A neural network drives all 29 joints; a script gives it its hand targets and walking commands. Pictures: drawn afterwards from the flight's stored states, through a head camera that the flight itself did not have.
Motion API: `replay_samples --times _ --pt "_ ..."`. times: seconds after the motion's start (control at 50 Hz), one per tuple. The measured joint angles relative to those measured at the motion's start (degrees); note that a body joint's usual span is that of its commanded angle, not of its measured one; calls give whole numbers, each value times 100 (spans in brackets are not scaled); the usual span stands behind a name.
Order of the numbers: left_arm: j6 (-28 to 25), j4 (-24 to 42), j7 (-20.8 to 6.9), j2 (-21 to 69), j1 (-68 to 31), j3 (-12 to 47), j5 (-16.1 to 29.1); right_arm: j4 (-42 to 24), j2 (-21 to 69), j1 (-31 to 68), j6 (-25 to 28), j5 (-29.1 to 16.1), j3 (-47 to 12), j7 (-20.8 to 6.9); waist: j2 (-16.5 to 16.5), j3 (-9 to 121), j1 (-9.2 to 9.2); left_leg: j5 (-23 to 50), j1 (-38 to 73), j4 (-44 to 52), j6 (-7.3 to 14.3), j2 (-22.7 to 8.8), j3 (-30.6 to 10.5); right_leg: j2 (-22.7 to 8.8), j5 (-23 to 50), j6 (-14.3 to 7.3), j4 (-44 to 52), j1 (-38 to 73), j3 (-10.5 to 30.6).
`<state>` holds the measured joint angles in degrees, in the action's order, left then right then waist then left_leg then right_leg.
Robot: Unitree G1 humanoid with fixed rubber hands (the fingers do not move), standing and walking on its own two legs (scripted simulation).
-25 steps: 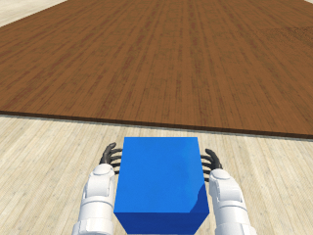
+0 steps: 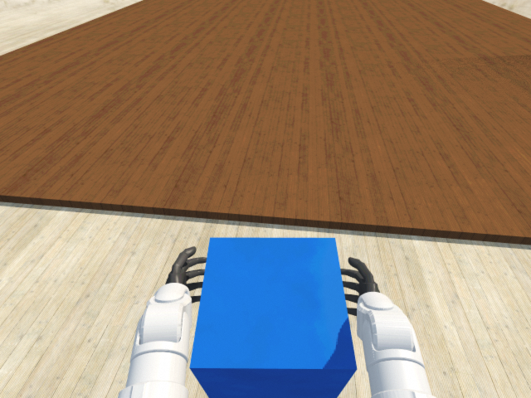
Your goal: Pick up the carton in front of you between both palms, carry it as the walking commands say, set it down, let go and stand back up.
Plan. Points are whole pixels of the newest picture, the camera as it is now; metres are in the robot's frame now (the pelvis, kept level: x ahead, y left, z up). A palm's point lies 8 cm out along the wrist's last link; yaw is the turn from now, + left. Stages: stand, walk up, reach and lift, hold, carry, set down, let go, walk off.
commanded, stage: reach and lift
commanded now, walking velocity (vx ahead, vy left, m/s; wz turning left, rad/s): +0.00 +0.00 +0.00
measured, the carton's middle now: (272, 326) +0.29 +0.00 -0.05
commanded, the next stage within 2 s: hold in 0.02 s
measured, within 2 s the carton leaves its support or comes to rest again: neither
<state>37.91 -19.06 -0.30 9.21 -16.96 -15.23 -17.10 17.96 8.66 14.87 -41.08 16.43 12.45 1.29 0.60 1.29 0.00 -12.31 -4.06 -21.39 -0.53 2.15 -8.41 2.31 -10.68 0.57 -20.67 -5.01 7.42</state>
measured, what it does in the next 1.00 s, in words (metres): stands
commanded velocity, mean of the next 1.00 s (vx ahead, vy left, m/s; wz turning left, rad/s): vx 0.00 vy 0.00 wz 0.00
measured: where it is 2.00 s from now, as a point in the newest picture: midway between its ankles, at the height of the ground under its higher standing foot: outside the picture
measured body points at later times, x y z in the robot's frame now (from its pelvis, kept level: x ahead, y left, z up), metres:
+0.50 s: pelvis -0.01 +0.00 +0.00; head -0.07 +0.00 +0.45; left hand +0.30 +0.15 +0.05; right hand +0.29 -0.15 +0.04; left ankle +0.00 +0.13 -0.75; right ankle +0.01 -0.13 -0.75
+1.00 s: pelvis +0.00 +0.00 +0.00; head -0.06 +0.00 +0.45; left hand +0.30 +0.15 +0.05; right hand +0.29 -0.15 +0.04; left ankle +0.00 +0.13 -0.75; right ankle +0.01 -0.13 -0.75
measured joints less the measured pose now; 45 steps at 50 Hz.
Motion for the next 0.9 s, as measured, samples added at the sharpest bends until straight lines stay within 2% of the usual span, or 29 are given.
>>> replay_samples --times 0.18,0.32,0.6,0.9 --pt "291 402 75 -25 96 153 115 -407 -25 -107 -288 -108 -185 18 -5 29 10 67 199 150 8 -6 23 -16 69 7 149 196 15" --pt "439 240 20 16 -60 20 -29 -234 13 59 -435 46 -55 -45 -7 -33 0 77 268 118 9 -2 32 -18 74 7 112 264 7" --pt "364 69 8 88 -296 -175 -173 -41 77 301 -353 168 153 -31 0 -69 27 74 163 11 -8 -13 50 -1 70 -2 -4 156 -13" --pt "404 185 -27 50 -175 -77 -122 -151 45 184 -395 100 46 -31 -2 -60 26 76 242 102 -11 -33 52 -2 69 -17 90 241 -41"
